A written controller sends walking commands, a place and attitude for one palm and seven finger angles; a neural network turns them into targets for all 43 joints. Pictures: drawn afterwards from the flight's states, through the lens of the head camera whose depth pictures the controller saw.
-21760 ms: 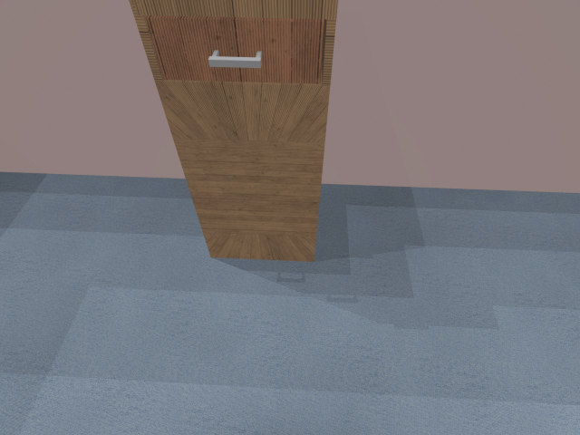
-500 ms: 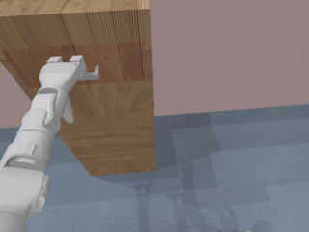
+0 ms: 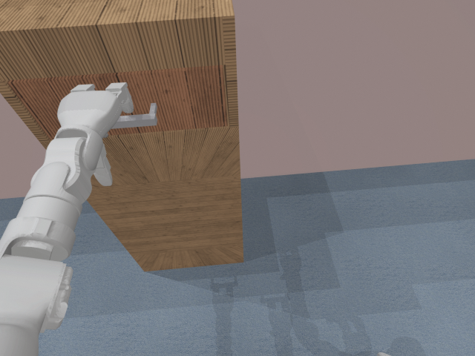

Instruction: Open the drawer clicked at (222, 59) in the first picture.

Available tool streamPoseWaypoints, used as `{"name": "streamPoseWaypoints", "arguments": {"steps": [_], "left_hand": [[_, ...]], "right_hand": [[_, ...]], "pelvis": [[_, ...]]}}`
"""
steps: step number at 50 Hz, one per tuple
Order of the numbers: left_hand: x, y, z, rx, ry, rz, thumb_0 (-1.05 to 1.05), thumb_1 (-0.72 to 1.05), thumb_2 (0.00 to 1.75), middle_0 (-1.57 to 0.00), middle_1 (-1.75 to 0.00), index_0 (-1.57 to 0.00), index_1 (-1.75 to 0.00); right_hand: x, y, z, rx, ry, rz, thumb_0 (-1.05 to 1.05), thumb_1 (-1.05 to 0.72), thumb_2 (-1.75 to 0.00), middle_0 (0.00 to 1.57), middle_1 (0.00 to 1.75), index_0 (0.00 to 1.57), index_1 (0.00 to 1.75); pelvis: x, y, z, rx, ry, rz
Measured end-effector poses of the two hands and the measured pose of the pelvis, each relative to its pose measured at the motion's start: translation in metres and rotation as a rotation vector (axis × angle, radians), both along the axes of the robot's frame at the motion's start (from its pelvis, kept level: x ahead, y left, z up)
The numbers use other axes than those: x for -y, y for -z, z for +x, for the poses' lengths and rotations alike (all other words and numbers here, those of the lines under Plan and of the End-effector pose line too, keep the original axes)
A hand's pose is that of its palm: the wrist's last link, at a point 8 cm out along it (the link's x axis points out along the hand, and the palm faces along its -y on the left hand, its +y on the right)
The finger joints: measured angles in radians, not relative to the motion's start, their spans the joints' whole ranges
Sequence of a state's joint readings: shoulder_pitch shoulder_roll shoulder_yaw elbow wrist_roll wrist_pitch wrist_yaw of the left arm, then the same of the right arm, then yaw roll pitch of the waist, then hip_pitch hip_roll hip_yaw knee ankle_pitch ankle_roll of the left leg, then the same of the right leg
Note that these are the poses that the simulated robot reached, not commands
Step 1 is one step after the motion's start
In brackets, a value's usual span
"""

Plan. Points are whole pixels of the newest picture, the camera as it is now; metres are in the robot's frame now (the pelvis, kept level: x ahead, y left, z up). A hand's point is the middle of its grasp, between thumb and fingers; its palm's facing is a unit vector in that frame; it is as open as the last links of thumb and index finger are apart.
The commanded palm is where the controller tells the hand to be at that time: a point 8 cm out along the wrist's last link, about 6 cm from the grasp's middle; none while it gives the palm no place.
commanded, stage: lift the fingers back up to retry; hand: left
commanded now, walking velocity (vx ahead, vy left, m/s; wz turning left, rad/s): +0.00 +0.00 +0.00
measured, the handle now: (127, 115) +0.53 +0.23 +0.11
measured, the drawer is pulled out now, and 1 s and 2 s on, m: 0.00 0.00 0.00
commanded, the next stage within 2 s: re-aim the fingers above the handle in 0.40 s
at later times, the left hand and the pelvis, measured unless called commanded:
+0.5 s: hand (107, 127) +0.45 +0.23 +0.15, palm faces -0.04 -0.01 -1.00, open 13.9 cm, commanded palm +0.42 +0.23 +0.23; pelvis +0.03 -0.01 +0.01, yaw +1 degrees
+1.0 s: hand (109, 131) +0.43 +0.22 +0.16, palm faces -0.03 +0.00 -1.00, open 13.9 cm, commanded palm +0.42 +0.23 +0.23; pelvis +0.02 -0.02 +0.01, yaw +2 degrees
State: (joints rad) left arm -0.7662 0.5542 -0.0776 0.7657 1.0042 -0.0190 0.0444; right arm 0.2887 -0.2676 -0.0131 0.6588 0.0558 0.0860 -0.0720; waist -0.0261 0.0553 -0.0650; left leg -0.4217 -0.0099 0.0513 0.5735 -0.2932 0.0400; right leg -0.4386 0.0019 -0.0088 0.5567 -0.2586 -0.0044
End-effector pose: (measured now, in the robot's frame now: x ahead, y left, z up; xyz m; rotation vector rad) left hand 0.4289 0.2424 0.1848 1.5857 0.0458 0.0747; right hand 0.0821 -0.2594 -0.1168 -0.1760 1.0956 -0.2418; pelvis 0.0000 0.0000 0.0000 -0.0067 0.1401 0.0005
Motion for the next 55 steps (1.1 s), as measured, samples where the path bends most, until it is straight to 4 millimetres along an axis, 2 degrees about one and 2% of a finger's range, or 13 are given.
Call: {"name": "streamPoseWaypoints", "arguments": {"steps": [6, 14, 17, 21, 24, 27, 32, 38, 45, 51, 55], "left_hand": [[0.005, -0.023, 0.005, 0.049, 0.011, -0.007, 0.0, -0.49, 0.3, -0.32, -1.21, -0.32, -1.2], [0.009, -0.045, 0.011, 0.04, -0.028, -0.006, 0.0, -0.49, 0.3, -0.32, -1.2, -0.31, -1.2], [0.013, -0.045, 0.009, 0.016, -0.028, -0.014, 0.0, -0.49, 0.3, -0.32, -1.2, -0.31, -1.2], [0.014, -0.033, 0.004, -0.031, -0.02, -0.027, 0.01, -0.49, 0.3, -0.32, -1.2, -0.31, -1.2], [0.012, -0.023, 0.0, -0.055, -0.011, -0.031, 0.01, -0.49, 0.3, -0.32, -1.2, -0.31, -1.2], [0.011, -0.021, -0.005, -0.042, 0.01, -0.019, 0.01, -0.49, 0.3, -0.32, -1.2, -0.31, -1.2], [0.023, -0.034, -0.011, 0.029, 0.052, -0.011, 0.0, -0.49, 0.3, -0.32, -1.2, -0.32, -1.2], [0.026, -0.045, -0.005, 0.045, -0.006, -0.023, 0.01, -0.49, 0.3, -0.32, -1.2, -0.32, -1.2], [0.016, -0.036, -0.008, -0.032, -0.059, -0.014, 0.01, -0.49, 0.3, -0.32, -1.2, -0.31, -1.2], [0.025, -0.026, -0.02, -0.041, 0.034, -0.023, 0.0, -0.49, 0.3, -0.32, -1.2, -0.31, -1.2], [0.029, -0.029, -0.022, -0.002, 0.07, -0.023, 0.0, -0.49, 0.3, -0.32, -1.2, -0.32, -1.2]], "right_hand": [[-0.004, -0.001, 0.018, 0.007, -0.021, 0.013, 0.01, -0.91, -0.9, 0.2, 0.3, 0.21, 0.3], [-0.01, -0.006, 0.055, 0.063, -0.052, 0.044, 0.01, -0.91, -0.9, 0.2, 0.3, 0.2, 0.3], [-0.012, -0.008, 0.07, 0.083, -0.072, 0.055, 0.01, -0.91, -0.9, 0.2, 0.3, 0.2, 0.3], [-0.014, -0.012, 0.086, 0.11, -0.097, 0.06, 0.01, -0.91, -0.9, 0.2, 0.3, 0.2, 0.3], [-0.014, -0.015, 0.095, 0.121, -0.114, 0.053, 0.01, -0.91, -0.9, 0.2, 0.3, 0.2, 0.3], [-0.013, -0.016, 0.101, 0.127, -0.128, 0.045, 0.0, -0.91, -0.9, 0.2, 0.3, 0.2, 0.3], [-0.011, -0.012, 0.102, 0.116, -0.15, 0.049, 0.0, -0.91, -0.9, 0.2, 0.3, 0.2, 0.3], [-0.011, -0.007, 0.095, 0.098, -0.137, 0.073, 0.01, -0.91, -0.9, 0.2, 0.3, 0.2, 0.3], [-0.005, -0.007, 0.08, 0.09, -0.104, 0.072, 0.01, -0.91, -0.9, 0.2, 0.3, 0.2, 0.3], [0.005, -0.009, 0.07, 0.078, -0.1, 0.035, 0.01, -0.91, -0.9, 0.2, 0.3, 0.2, 0.3], [0.008, -0.009, 0.066, 0.077, -0.097, 0.022, 0.01, -0.91, -0.9, 0.2, 0.3, 0.2, 0.3]], "pelvis": [[-0.002, -0.003, 0.01, 0.007, -0.009, -0.002], [-0.003, -0.006, 0.021, 0.019, -0.01, -0.001], [-0.002, -0.006, 0.024, 0.022, -0.012, 0.001], [0.001, -0.007, 0.027, 0.028, -0.013, 0.003], [0.004, -0.007, 0.027, 0.03, -0.017, 0.003], [0.007, -0.007, 0.027, 0.027, -0.024, 0.003], [0.009, -0.007, 0.027, 0.028, -0.04, 0.001], [0.012, -0.007, 0.024, 0.036, -0.033, 0.006], [0.016, -0.008, 0.021, 0.045, -0.022, 0.01], [0.017, -0.007, 0.017, 0.056, -0.029, 0.008], [0.016, -0.007, 0.014, 0.056, -0.03, 0.007]]}}
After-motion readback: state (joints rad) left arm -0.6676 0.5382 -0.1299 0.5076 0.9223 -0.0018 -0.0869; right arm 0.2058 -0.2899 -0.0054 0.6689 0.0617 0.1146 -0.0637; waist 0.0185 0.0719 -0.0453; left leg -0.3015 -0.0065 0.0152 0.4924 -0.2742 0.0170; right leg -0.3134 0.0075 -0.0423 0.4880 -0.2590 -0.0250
